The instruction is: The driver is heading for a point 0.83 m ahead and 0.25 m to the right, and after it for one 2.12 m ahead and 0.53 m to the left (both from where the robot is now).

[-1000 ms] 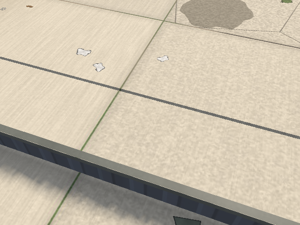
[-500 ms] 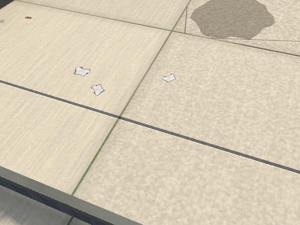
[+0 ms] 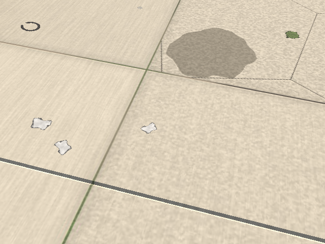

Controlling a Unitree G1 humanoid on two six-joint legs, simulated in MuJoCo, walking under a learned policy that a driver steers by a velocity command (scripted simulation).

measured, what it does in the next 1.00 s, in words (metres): climbs, turning right: right foot 0.12 m higher, then left foot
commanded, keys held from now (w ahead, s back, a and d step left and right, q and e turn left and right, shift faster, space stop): w+e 0.76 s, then w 0.24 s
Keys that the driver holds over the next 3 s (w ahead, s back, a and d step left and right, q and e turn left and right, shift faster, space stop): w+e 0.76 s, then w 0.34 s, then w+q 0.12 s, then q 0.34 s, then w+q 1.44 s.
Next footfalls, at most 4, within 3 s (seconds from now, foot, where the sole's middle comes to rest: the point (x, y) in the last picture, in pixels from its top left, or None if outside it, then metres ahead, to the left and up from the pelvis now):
0.26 right None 0.29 -0.09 -0.66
0.80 left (178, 199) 0.67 -0.05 -0.66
1.30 right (260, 179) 0.77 -0.41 -0.66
1.74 left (203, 156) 0.89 -0.18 -0.66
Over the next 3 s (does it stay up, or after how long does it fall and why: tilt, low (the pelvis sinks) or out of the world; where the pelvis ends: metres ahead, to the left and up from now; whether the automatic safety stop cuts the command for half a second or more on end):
stays up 1.38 -0.17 0.13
